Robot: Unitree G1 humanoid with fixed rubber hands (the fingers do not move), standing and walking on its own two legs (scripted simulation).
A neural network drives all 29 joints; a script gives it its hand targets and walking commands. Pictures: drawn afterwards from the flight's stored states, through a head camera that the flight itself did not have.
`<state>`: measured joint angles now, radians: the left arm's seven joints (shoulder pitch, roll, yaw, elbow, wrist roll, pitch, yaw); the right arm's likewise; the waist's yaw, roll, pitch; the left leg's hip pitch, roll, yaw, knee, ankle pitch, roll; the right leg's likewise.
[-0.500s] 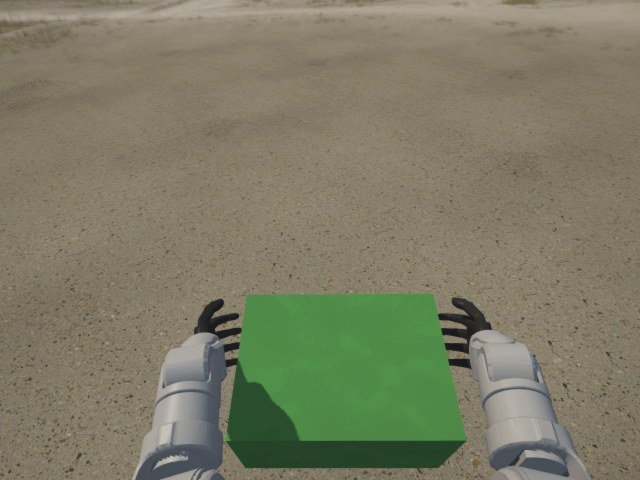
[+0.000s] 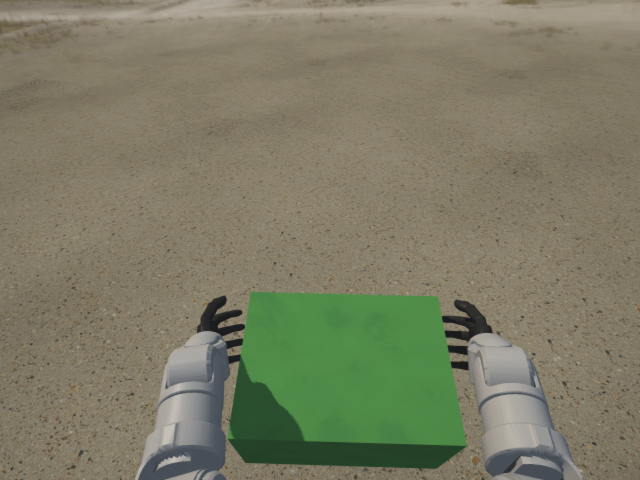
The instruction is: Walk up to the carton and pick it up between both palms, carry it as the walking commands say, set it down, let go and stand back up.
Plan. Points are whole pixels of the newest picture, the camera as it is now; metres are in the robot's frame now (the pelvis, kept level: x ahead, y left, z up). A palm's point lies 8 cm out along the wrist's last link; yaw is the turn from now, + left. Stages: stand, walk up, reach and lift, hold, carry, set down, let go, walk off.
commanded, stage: reach and lift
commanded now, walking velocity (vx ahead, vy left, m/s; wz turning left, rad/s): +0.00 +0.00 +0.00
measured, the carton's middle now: (342, 379) +0.30 +0.00 -0.04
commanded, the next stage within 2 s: hold in 0.32 s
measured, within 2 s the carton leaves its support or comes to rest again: neither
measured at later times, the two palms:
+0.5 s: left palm (213, 352) +0.28 +0.18 +0.04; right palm (485, 356) +0.29 -0.18 +0.04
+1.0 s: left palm (214, 352) +0.28 +0.18 +0.04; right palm (484, 355) +0.29 -0.18 +0.04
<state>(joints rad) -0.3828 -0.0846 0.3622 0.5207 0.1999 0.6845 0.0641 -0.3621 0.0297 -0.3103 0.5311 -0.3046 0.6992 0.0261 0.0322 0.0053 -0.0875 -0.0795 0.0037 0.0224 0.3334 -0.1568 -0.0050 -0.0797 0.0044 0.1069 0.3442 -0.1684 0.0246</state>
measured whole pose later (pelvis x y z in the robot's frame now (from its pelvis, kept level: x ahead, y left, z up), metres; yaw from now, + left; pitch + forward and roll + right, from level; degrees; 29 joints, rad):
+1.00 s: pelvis +0.00 +0.00 +0.00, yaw +0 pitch -4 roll +0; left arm -0.35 -0.10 0.33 0.46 0.20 0.68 0.07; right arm -0.32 0.03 -0.30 0.46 -0.28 0.70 0.00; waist 0.03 0.00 -0.10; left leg -0.14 0.00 0.02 0.37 -0.17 0.00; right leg -0.15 0.00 0.10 0.41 -0.19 0.03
